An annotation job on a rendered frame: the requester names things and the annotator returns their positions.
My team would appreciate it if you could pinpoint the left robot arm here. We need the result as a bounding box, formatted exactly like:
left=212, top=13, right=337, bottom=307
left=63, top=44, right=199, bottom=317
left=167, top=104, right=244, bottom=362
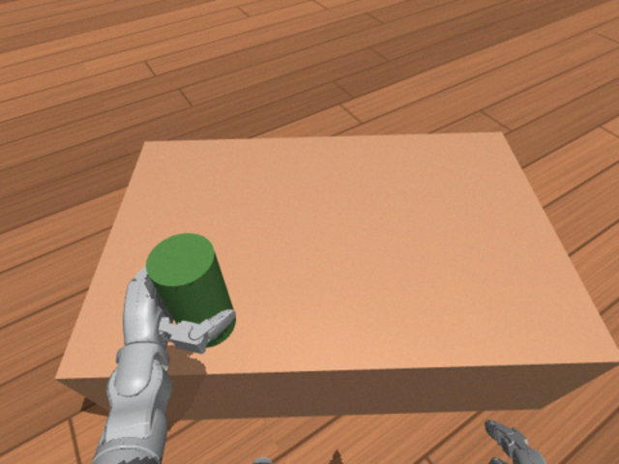
left=91, top=341, right=172, bottom=464

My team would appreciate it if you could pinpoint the right robot hand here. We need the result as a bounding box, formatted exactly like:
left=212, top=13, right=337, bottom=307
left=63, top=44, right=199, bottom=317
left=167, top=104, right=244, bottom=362
left=485, top=420, right=547, bottom=464

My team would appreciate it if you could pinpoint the left robot hand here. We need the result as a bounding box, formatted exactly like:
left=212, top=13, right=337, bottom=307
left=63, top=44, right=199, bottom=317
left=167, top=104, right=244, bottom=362
left=123, top=266, right=236, bottom=354

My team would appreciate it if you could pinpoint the can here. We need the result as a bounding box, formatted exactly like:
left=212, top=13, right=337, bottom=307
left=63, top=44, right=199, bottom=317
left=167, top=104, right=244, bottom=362
left=146, top=233, right=236, bottom=348

